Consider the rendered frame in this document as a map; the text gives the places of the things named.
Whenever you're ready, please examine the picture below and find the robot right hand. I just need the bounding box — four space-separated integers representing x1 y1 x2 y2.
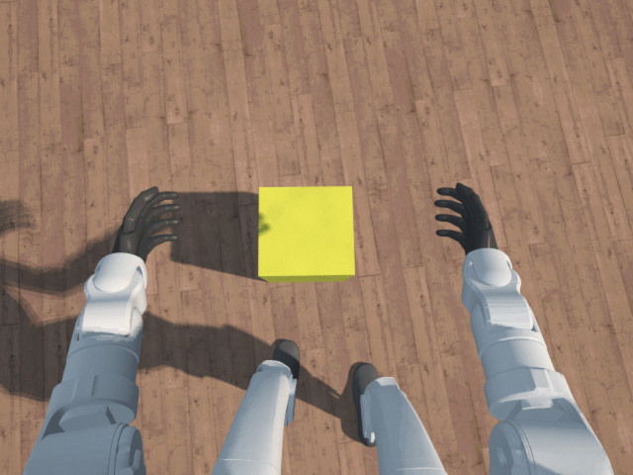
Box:
434 183 497 255

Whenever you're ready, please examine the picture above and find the robot left forearm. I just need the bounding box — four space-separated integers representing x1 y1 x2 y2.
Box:
23 252 147 475

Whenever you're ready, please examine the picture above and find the robot right upper arm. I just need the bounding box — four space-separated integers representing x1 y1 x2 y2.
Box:
489 419 611 475

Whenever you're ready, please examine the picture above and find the robot left hand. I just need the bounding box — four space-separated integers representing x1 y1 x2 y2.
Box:
112 186 181 264

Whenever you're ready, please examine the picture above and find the right robot shin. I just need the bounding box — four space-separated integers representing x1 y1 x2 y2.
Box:
364 377 407 396

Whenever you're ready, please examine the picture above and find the robot right thigh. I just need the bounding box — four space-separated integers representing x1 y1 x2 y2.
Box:
360 387 448 475

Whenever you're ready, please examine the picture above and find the carton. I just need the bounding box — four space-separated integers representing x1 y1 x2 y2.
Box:
258 186 355 283

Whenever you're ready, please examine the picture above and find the robot right forearm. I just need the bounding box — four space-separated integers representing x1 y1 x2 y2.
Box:
461 248 614 475

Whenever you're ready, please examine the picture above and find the robot left upper arm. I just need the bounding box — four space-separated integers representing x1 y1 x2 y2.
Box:
28 423 146 475

